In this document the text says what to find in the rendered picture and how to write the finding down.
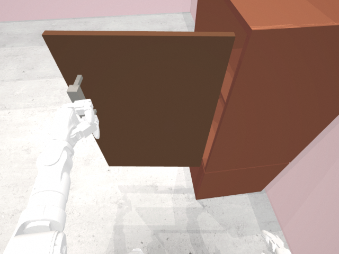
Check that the robot right hand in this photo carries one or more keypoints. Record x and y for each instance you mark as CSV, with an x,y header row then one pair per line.
x,y
275,243

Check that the robot left upper arm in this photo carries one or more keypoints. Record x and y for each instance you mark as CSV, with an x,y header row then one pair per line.
x,y
48,242

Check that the cupboard door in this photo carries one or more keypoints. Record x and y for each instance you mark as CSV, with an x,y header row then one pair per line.
x,y
155,92

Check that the robot left hand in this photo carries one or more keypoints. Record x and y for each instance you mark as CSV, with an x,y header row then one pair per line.
x,y
66,126

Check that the handle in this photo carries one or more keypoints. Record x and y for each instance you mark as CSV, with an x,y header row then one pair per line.
x,y
75,92

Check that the left robot forearm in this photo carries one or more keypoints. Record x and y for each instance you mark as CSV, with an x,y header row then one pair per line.
x,y
46,207

